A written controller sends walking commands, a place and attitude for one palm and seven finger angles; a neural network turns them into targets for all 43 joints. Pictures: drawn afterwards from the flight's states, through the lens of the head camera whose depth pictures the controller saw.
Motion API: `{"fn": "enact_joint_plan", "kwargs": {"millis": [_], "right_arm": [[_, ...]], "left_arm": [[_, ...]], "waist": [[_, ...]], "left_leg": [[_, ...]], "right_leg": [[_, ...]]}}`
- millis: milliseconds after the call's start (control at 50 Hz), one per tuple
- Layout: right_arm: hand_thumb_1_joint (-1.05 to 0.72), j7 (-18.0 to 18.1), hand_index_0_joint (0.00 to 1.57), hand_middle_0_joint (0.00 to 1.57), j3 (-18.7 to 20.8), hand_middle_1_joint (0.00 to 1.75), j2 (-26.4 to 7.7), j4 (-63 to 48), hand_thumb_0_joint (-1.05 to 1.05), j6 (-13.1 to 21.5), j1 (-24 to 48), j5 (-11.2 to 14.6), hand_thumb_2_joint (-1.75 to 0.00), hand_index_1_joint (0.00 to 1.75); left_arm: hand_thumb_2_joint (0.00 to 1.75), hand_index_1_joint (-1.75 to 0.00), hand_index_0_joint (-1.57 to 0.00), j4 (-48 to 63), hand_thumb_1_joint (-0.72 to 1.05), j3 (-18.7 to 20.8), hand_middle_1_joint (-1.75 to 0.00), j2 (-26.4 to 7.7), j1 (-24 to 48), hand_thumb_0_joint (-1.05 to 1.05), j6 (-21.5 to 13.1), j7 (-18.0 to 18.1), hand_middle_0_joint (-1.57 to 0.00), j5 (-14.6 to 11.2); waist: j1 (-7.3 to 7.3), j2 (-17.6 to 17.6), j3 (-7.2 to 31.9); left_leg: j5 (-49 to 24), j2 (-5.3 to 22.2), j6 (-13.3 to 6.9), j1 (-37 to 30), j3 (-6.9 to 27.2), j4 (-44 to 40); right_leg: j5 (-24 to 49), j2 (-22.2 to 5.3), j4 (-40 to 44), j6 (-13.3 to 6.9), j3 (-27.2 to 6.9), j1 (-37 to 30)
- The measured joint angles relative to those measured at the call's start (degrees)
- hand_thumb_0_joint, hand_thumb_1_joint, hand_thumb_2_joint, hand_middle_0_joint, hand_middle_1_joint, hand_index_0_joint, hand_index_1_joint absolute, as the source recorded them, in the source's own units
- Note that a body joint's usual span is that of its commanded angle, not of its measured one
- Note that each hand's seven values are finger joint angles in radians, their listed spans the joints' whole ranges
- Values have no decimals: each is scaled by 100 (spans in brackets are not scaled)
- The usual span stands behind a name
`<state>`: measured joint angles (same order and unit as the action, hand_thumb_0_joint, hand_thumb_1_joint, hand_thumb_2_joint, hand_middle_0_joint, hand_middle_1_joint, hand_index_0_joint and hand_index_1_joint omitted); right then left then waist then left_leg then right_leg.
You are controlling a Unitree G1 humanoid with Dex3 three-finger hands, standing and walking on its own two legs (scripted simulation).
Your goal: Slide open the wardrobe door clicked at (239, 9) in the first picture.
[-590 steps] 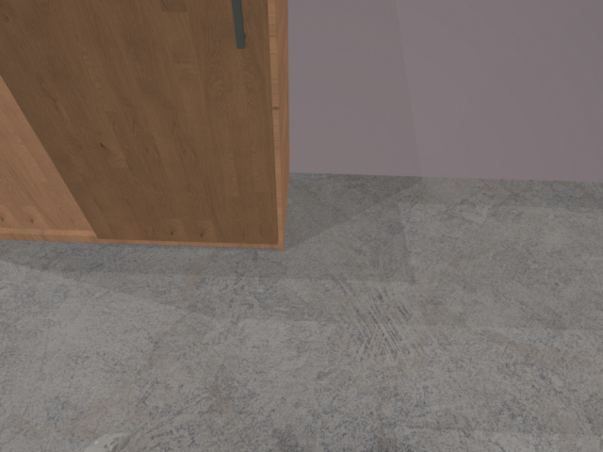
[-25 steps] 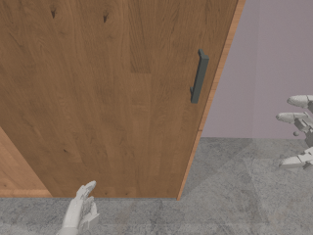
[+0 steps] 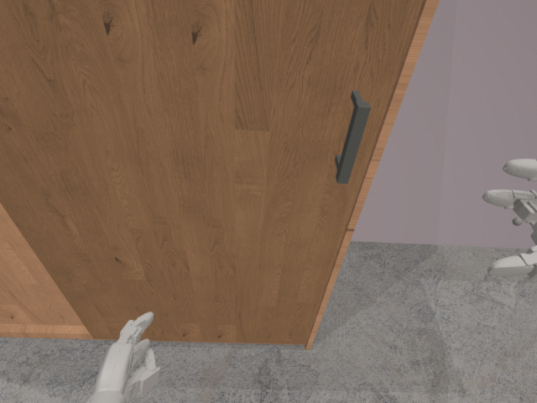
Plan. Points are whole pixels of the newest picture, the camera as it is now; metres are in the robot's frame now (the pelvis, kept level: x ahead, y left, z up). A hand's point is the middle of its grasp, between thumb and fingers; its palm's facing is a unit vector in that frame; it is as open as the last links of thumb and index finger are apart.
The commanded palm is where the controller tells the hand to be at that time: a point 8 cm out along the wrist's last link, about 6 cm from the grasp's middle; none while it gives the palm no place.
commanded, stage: raise the hand with hooked fingers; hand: right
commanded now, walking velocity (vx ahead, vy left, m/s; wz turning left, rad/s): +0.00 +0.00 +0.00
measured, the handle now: (349, 138) +0.49 -0.13 +0.19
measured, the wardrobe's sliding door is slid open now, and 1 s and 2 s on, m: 0.00 0.00 0.00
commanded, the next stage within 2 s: move the hooked fingers beside the handle in 0.04 s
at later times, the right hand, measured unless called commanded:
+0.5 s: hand (476, 214) +0.30 -0.26 +0.20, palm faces +0.05 +1.00 -0.05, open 14.0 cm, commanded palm +0.28 -0.30 +0.21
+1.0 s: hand (443, 184) +0.36 -0.24 +0.20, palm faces +0.07 +1.00 -0.02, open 14.0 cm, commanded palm +0.33 -0.28 +0.20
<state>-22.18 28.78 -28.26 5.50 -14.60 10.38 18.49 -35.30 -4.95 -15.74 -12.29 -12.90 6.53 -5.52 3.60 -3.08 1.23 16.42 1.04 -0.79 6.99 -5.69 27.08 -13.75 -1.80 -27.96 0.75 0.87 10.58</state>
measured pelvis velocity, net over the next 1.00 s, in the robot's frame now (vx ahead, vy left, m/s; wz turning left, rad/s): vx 0.00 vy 0.00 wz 0.02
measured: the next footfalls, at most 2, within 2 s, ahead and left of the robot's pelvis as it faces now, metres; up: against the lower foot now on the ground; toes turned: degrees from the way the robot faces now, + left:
none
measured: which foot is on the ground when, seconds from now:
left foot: down 0.00-1.00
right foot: down 0.00-1.00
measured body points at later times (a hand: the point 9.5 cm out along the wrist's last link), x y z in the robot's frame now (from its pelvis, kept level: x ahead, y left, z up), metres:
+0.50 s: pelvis +0.00 -0.01 +0.00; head -0.02 +0.01 +0.45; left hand +0.20 +0.21 -0.07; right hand +0.29 -0.31 +0.20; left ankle -0.01 +0.11 -0.74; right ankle +0.02 -0.13 -0.74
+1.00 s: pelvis +0.00 +0.00 +0.00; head -0.02 +0.01 +0.45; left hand +0.17 +0.24 -0.08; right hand +0.35 -0.29 +0.20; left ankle -0.01 +0.11 -0.74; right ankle +0.02 -0.13 -0.74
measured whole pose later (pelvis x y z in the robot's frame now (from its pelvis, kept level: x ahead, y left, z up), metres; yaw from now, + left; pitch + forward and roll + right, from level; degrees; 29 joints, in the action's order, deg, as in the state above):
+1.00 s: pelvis +0.00 +0.00 +0.00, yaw +1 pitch -2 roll +0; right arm -15.5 21.4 -24.3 18.0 -13.8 23.5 14.3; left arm -36.2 -4.2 -15.4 -13.2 -9.1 6.3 -5.2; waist 0.7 -2.2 1.4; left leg 15.9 1.2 -0.6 9.1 -4.3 26.8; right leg -13.2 -1.6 -26.7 0.4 2.1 11.7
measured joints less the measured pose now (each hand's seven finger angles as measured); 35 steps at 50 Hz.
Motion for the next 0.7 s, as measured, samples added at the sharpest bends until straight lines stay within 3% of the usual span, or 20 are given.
{"fn": "enact_joint_plan", "kwargs": {"millis": [80,160,260,420,560,700], "right_arm": [[50,-181,31,30,-154,120,-75,175,-1,-203,5,8,-30,120],[50,-265,31,30,-124,120,29,-6,-1,-75,-209,110,-30,120],[50,-126,31,30,-68,120,189,-215,-1,161,-223,141,-30,120],[51,86,31,30,-446,120,238,97,-1,-134,234,-114,-30,120],[51,224,31,30,-549,120,369,229,-1,39,453,-80,-30,120],[50,437,31,30,-616,120,306,709,-1,-96,840,-291,-30,120]], "left_arm": [[90,-30,-20,36,90,-23,-30,-18,75,1,57,-12,-20,-8],[90,-30,-20,59,90,-37,-30,22,102,2,84,-41,-20,20],[90,-30,-20,30,90,-32,-30,72,44,2,55,-50,-20,32],[90,-30,-20,10,90,-17,-30,34,96,1,100,6,-20,5],[90,-30,-20,-60,90,-51,-30,115,92,1,152,-4,-20,42],[90,-30,-20,-53,90,-15,-30,76,-3,1,243,-10,-20,16]], "waist": [[-11,-62,-2],[-29,-33,-1],[10,38,42],[-10,4,-39],[-106,63,2],[-162,57,-8]], "left_leg": [[-4,27,16,90,-3,25],[7,22,18,118,33,44],[31,16,18,33,36,27],[3,64,42,56,-5,24],[-22,63,46,94,50,6],[-40,52,40,130,66,-6]], "right_leg": [[26,26,8,-18,-3,78],[6,19,-1,-19,31,86],[-37,14,-15,-17,32,15],[11,66,-5,-47,-8,57],[43,63,63,-50,46,48],[54,54,75,-47,60,78]]}}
